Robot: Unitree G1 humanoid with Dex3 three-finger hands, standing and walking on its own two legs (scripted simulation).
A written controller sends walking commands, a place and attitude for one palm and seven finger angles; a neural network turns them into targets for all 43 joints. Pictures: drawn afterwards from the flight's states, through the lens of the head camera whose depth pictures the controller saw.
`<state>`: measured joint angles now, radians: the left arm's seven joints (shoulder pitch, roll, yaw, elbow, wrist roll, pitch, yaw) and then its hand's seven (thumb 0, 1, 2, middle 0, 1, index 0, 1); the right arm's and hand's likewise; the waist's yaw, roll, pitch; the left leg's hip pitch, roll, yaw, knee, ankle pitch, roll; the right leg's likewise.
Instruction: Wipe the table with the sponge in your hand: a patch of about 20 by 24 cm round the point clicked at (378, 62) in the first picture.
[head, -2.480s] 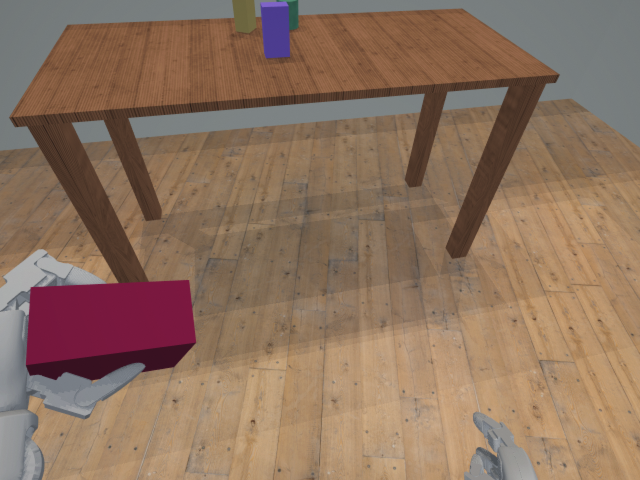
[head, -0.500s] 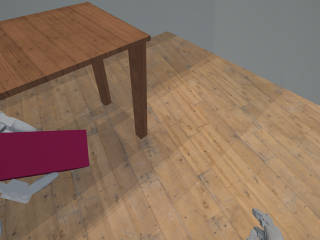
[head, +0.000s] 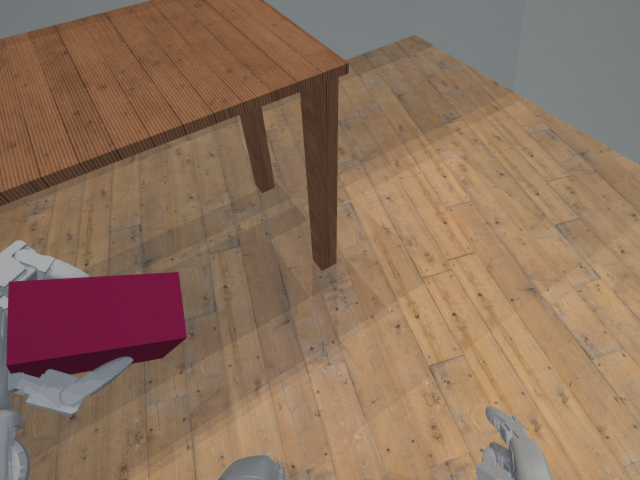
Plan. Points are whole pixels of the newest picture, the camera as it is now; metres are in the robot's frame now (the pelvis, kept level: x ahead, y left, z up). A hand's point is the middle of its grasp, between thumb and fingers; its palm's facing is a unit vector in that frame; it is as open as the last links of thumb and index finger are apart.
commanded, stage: turn to face it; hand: left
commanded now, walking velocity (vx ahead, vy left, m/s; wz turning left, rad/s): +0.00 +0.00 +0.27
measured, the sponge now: (124, 323) +0.24 +0.20 +0.14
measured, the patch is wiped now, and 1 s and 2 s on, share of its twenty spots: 0.00 0.00 0.00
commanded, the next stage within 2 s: take the last steps up to it in 0.16 s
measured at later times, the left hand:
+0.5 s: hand (44, 394) +0.17 +0.22 +0.16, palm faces +0.54 -0.73 -0.42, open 10.3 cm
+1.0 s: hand (14, 344) +0.20 +0.26 +0.17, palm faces +0.57 -0.73 -0.39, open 10.3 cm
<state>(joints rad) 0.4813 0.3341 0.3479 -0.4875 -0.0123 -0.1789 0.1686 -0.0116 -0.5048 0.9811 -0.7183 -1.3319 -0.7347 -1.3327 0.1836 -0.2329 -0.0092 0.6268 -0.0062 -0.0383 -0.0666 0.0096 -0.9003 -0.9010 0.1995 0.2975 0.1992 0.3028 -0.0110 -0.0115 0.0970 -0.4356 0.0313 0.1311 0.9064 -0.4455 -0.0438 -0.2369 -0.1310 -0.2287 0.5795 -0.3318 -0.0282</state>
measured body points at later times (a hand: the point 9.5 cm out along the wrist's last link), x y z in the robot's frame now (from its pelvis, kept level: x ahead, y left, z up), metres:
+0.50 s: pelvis -0.01 -0.05 -0.01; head +0.01 -0.06 +0.44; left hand +0.13 +0.26 +0.19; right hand +0.19 -0.22 -0.11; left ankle +0.01 +0.10 -0.72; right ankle +0.00 -0.15 -0.74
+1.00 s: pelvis +0.03 -0.02 +0.00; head +0.04 -0.01 +0.45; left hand +0.17 +0.30 +0.19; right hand +0.23 -0.21 -0.09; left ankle +0.02 +0.10 -0.74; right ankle +0.03 -0.13 -0.67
